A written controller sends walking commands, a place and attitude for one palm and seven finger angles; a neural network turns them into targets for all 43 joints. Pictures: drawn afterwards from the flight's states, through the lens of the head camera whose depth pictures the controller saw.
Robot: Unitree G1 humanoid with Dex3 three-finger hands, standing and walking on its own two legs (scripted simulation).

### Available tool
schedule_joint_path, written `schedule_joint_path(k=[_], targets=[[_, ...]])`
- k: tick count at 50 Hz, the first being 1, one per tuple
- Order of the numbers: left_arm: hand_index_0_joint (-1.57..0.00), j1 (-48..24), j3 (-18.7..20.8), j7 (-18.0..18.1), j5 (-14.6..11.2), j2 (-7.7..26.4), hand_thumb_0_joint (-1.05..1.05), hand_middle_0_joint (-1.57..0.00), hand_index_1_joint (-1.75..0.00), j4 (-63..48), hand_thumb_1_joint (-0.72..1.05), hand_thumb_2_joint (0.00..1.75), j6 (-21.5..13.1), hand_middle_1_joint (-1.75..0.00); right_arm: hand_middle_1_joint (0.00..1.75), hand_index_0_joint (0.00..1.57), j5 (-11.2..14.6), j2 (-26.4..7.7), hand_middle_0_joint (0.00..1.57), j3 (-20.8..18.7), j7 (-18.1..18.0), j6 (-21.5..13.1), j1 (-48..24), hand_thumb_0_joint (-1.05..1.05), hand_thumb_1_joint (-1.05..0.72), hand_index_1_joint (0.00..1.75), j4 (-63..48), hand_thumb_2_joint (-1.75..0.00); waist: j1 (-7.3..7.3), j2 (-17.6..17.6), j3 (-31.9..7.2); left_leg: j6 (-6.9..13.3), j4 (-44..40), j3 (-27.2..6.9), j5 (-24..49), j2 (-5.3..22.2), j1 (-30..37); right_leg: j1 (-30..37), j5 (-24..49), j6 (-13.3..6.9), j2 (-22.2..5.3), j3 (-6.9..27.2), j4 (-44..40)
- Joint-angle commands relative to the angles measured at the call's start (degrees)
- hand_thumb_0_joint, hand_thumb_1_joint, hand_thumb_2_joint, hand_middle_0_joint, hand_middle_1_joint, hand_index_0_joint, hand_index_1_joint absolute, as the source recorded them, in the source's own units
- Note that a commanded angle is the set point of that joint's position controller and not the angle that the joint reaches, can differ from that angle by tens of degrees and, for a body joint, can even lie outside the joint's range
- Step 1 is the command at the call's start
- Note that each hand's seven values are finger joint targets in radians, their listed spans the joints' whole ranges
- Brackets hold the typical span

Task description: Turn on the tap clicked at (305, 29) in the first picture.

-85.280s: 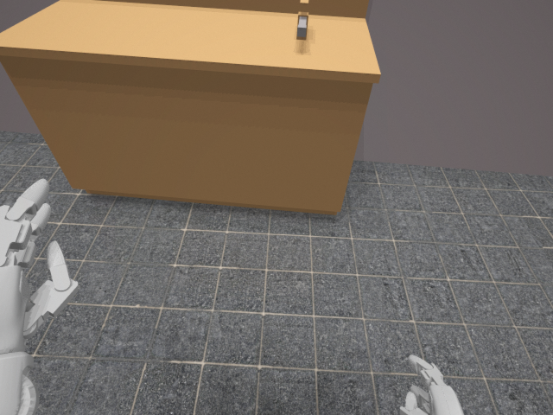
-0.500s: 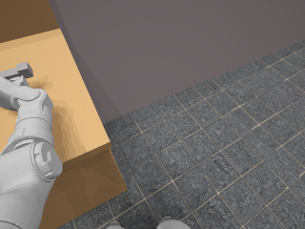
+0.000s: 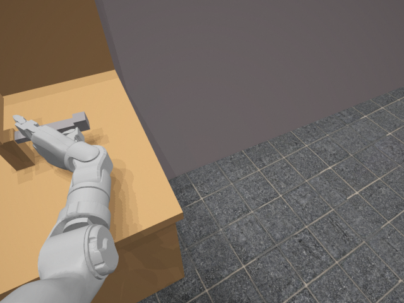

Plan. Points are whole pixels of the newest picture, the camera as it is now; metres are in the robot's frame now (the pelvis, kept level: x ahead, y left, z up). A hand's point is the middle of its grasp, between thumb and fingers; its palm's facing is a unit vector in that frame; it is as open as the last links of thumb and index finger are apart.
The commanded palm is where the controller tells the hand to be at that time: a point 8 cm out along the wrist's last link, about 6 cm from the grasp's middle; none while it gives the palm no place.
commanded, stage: lift the hand up off the lever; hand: left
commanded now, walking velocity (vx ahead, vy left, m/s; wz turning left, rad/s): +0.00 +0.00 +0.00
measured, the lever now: (81, 121) +0.47 +0.23 +0.11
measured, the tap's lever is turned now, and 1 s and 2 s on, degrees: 86 79 70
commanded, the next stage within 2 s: draw the hand back beside the body in 1.68 s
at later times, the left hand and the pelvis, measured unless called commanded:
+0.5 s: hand (70, 134) +0.42 +0.24 +0.12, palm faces +0.86 -0.51 -0.06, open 8.4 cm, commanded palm +0.37 +0.25 +0.15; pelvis +0.00 +0.00 +0.01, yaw +1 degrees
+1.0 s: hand (69, 130) +0.42 +0.24 +0.13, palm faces +0.88 -0.48 -0.07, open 7.7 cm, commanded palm +0.37 +0.25 +0.17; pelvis -0.01 -0.02 +0.01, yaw +1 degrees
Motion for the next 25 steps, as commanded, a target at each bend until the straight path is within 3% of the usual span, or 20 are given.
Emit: schedule_joint_path(k=[1, 3, 5, 6, 8, 13, 16, 18, 20, 21, 23, 25], targets=[[-0.15, -32.28, -5.36, 0.11, 2.08, 14.56, 0.00, -0.15, -0.15, -22.52, 0.90, 0.90, -3.55, -0.15, 0.30, 0.20, 0.05, -8.59, 0.20, -2.81, -0.02, -1.11, 1.02, 0.00, -0.90, 0.30, -4.85, -0.90, 1.38, 4.80, -20.65, 0.24, -3.92, -0.38, 26.77, 0.34, 13.54, 10.26, 20.68, 1.54, -1.35, -0.93, -2.98], [-0.15, -29.97, -4.34, 0.32, 1.68, 15.32, 0.00, -0.15, -0.15, -24.18, 0.90, 0.90, -2.61, -0.15, 0.30, 0.20, 0.04, -8.57, 0.20, -3.01, 0.09, -0.93, 1.24, 0.00, -0.90, 0.30, -4.86, -0.90, 2.36, 3.60, -22.01, -0.30, -3.61, -0.37, 30.75, 0.37, 14.43, 11.93, 23.08, 1.46, -1.17, -0.97, -2.71], [-0.15, -28.54, -5.79, 0.14, 1.28, 13.20, 0.00, -0.15, -0.15, -27.67, 0.90, 0.90, -1.50, -0.15, 0.30, 0.20, 0.21, -8.16, 0.20, -3.14, 0.25, -0.65, 0.49, 0.00, -0.90, 0.30, -5.33, -0.90, 2.86, 3.93, -23.39, -0.81, -3.15, 0.02, 34.91, 0.56, 16.14, 13.23, 25.66, 1.53, -1.28, -0.96, -2.77], [-0.15, -27.77, -4.84, 0.00, 1.09, 13.96, 0.00, -0.15, -0.15, -29.91, 0.90, 0.90, -1.13, -0.15, 0.30, 0.20, 0.20, -8.08, 0.20, -3.16, 0.25, -0.55, 0.24, 0.00, -0.90, 0.30, -5.56, -0.90, 3.75, 5.30, -24.38, -1.38, -3.12, -0.39, 37.66, 0.70, 17.14, 13.95, 26.34, 1.35, -1.34, -1.08, -2.49], [-0.15, -25.06, -5.27, -0.14, 0.68, 13.00, 0.00, -0.15, -0.15, -30.61, 0.90, 0.90, 0.39, -0.15, 0.30, 0.20, 0.41, -7.76, 0.20, -3.18, 0.29, -0.15, -0.07, 0.00, -0.90, 0.30, -5.52, -0.90, 3.81, 3.55, -23.34, -1.45, -3.05, 0.02, 39.04, 0.80, 16.79, 14.99, 27.94, 1.52, -1.41, -1.04, -2.79], [-0.15, -25.63, -6.42, 0.00, 0.80, 11.94, 0.00, -0.15, -0.15, -34.61, 0.90, 0.90, 3.14, -0.15, 0.30, 0.20, 0.59, -7.14, 0.20, -2.96, -0.20, 0.13, -2.36, 0.00, -0.90, 0.30, -5.65, -0.90, 4.13, 3.79, -21.75, -1.55, -4.08, 0.23, 36.77, 0.66, 16.42, 16.30, 27.78, 1.43, -1.71, -1.00, -3.49], [-0.15, -27.01, -7.25, 0.13, 0.81, 11.34, 0.00, -0.15, -0.15, -38.74, 0.90, 0.90, 3.80, -0.15, 0.30, 0.20, 0.50, -6.86, 0.20, -2.85, -0.46, -0.14, -3.34, 0.00, -0.90, 0.30, -5.84, -0.90, 4.34, 4.95, -23.39, -1.81, -4.05, 0.26, 36.72, 0.50, 17.87, 16.98, 27.88, 1.42, -1.79, -0.99, -3.71], [-0.15, -25.82, -7.55, 0.15, 1.23, 11.24, 0.00, -0.15, -0.15, -38.27, 0.90, 0.90, 4.63, -0.15, 0.30, 0.20, 0.51, -6.69, 0.20, -2.78, -0.61, -0.27, -3.62, 0.00, -0.90, 0.30, -5.60, -0.90, 4.34, 3.89, -23.03, -1.76, -4.08, 0.34, 36.63, 0.47, 17.52, 17.30, 28.36, 1.43, -1.87, -0.89, -3.66], [-0.15, -26.37, -9.34, 0.09, 1.56, 9.43, 0.00, -0.15, -0.15, -37.53, 0.90, 0.90, 5.74, -0.15, 0.30, 0.20, 0.55, -6.57, 0.20, -2.58, -0.69, -0.38, -4.60, 0.00, -0.90, 0.30, -5.51, -0.90, 3.80, 3.81, -21.36, -1.32, -4.20, 0.82, 33.64, 0.20, 16.63, 16.66, 27.64, 1.46, -1.99, -0.79, -4.12], [-0.15, -26.88, -8.01, 0.17, 1.59, 11.07, 0.00, -0.15, -0.15, -36.60, 0.90, 0.90, 6.13, -0.15, 0.30, 0.20, 0.53, -6.78, 0.20, -2.54, -0.98, -0.36, -4.74, 0.00, -0.90, 0.30, -5.27, -0.90, 3.87, 2.96, -20.21, -1.25, -4.79, 0.48, 31.38, 0.12, 15.48, 16.89, 26.21, 1.41, -2.05, -0.90, -4.45], [-0.15, -28.85, -8.90, 0.30, 1.91, 10.50, 0.00, -0.15, -0.15, -34.81, 0.90, 0.90, 6.73, -0.15, 0.30, 0.20, 0.59, -6.71, 0.20, -2.29, -1.31, -0.60, -5.29, 0.00, -0.90, 0.30, -4.92, -0.90, 3.13, 1.69, -18.85, -0.61, -5.27, 0.69, 27.39, -0.17, 14.33, 16.13, 24.22, 1.56, -2.23, -0.63, -5.07], [-0.15, -28.96, -8.95, 0.47, 1.89, 10.33, 0.00, -0.15, -0.15, -34.40, 0.90, 0.90, 6.92, -0.15, 0.30, 0.20, 0.60, -6.61, 0.20, -2.19, -1.46, -0.97, -5.80, 0.00, -0.90, 0.30, -5.14, -0.90, 3.62, 2.13, -19.38, -0.26, -5.59, 0.99, 25.27, -0.52, 13.93, 16.43, 23.29, 1.60, -2.29, -0.30, -5.39]])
